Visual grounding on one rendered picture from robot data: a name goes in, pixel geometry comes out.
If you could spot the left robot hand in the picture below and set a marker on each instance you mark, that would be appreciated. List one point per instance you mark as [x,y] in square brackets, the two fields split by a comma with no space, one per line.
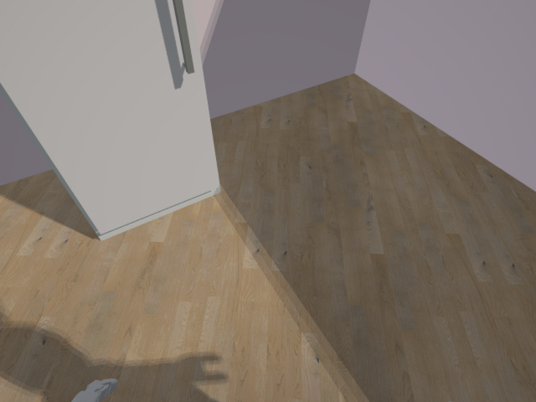
[96,391]

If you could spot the handle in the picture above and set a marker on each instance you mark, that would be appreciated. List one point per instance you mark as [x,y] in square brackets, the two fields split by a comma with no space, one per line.
[183,35]

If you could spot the fridge door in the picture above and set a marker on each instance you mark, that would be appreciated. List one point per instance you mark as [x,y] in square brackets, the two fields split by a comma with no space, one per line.
[102,85]

